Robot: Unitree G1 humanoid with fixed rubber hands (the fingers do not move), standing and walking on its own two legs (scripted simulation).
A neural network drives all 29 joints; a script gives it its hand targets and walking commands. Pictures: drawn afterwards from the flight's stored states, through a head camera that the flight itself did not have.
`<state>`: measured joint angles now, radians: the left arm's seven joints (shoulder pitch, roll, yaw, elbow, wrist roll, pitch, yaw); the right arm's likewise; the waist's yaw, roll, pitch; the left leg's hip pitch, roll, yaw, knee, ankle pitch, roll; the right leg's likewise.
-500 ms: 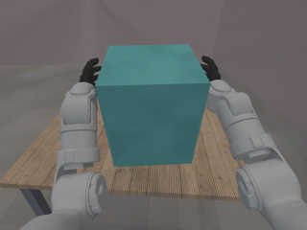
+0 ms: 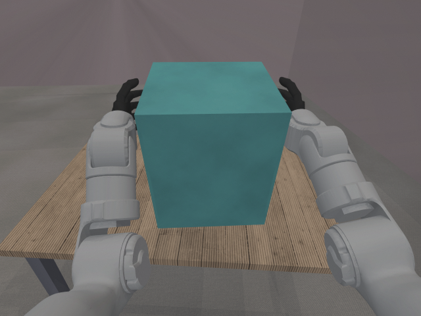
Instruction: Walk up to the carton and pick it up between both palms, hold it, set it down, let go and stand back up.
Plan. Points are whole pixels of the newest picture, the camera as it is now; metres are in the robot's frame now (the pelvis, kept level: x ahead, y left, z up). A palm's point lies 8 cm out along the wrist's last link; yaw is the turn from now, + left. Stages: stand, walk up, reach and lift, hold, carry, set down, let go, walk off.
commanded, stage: hold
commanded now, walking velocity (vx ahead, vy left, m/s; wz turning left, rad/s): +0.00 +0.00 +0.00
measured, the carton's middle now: (209, 144) +0.38 +0.02 +0.22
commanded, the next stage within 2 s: set down in 1.30 s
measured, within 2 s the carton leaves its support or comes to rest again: neither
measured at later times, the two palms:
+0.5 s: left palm (123, 121) +0.36 +0.17 +0.27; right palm (293, 120) +0.37 -0.13 +0.28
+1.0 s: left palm (122, 121) +0.37 +0.17 +0.27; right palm (291, 117) +0.37 -0.13 +0.28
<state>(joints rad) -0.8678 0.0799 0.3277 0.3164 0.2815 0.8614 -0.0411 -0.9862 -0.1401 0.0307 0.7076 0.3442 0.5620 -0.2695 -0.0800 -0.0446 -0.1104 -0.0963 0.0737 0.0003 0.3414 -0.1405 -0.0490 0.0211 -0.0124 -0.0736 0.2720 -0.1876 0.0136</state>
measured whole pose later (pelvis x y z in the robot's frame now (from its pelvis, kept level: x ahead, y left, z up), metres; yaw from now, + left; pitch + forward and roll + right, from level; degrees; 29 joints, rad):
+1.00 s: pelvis +0.00 +0.00 +0.00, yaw +0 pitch -6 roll -1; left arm -0.84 0.08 0.32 0.29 0.27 0.86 -0.04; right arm -0.98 -0.15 0.05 0.70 0.36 0.57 -0.28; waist -0.08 -0.05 -0.12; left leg -0.10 0.07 -0.01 0.35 -0.15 -0.05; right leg 0.03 -0.01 -0.08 0.27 -0.19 0.01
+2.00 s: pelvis +0.01 -0.01 +0.00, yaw +2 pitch -9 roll -1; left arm -0.78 0.05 0.30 0.30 0.31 0.58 -0.04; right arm -0.80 -0.02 -0.10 0.73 0.13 0.14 -0.19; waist -0.08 -0.11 0.04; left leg -0.02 0.06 -0.03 0.31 -0.14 -0.06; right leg 0.11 -0.02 -0.10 0.24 -0.20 0.01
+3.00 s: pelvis +0.01 +0.00 +0.00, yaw -1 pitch -4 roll +0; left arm -0.87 0.00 0.41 0.73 0.33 0.31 0.01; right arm -0.87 0.00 -0.40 1.00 -0.14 -0.03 -0.10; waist -0.02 -0.07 -0.01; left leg -0.09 0.07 0.03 0.28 -0.12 -0.05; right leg 0.00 -0.02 -0.05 0.26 -0.19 0.02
